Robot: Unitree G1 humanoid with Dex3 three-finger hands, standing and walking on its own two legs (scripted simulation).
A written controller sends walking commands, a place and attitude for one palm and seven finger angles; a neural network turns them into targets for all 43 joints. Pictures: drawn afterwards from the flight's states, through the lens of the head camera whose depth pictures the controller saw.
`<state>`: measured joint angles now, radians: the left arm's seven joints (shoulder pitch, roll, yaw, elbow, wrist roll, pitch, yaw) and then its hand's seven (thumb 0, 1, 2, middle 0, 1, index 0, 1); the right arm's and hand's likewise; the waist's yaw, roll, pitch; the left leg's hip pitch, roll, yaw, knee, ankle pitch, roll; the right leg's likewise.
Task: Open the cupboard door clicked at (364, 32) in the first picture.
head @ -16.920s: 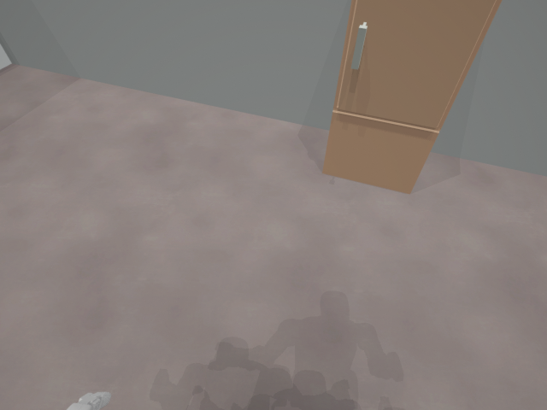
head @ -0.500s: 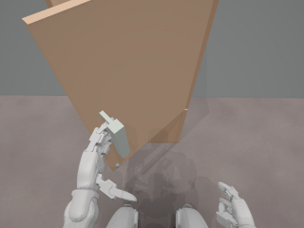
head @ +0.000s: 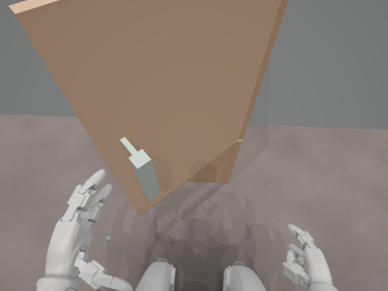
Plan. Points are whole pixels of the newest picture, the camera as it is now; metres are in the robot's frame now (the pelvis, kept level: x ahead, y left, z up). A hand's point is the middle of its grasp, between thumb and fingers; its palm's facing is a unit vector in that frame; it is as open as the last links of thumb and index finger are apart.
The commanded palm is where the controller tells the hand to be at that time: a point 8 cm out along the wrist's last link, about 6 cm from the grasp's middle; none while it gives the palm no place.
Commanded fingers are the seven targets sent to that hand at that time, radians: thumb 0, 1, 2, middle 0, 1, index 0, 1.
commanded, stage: slide the hand sideways off the handle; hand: left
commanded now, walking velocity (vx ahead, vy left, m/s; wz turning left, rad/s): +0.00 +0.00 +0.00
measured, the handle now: (140, 169) +0.33 +0.14 +0.06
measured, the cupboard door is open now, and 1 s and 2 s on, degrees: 43 43 43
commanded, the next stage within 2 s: draw the hand back to the body in 0.06 s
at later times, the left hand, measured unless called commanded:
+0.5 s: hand (74, 237) +0.19 +0.19 +0.11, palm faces +0.03 -1.00 -0.07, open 16.3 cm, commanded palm +0.16 +0.25 +0.12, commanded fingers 0.00 -0.50 0.30 -0.15 -0.30 -0.15 -0.30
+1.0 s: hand (0, 208) +0.21 +0.25 +0.18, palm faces +0.31 -0.86 -0.40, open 13.4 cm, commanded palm +0.16 +0.29 +0.22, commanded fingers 0.00 0.31 0.64 -0.18 -0.30 -0.18 -0.30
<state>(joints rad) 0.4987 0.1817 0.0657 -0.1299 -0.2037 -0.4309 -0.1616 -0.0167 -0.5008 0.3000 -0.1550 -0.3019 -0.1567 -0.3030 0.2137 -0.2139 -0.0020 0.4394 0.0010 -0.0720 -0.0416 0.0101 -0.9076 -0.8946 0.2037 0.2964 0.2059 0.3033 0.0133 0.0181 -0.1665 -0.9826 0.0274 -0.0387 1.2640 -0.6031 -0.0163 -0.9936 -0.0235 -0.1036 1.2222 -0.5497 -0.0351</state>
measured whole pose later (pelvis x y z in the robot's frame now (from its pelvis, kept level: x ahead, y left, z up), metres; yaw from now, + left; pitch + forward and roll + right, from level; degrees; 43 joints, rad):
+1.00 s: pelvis +0.03 +0.02 +0.09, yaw +0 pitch +2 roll -1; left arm 0.59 0.32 0.17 -0.38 -0.05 -0.01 0.13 -0.01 -0.02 0.50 -0.18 -0.30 -0.18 -0.30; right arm 0.26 -0.22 0.06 0.52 0.02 -0.10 -0.11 0.01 -0.91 -0.89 0.20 0.30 0.21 0.30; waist 0.05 0.06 -0.07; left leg -0.33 0.00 0.00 0.70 -0.40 0.02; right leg -0.34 -0.02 -0.07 0.65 -0.35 0.01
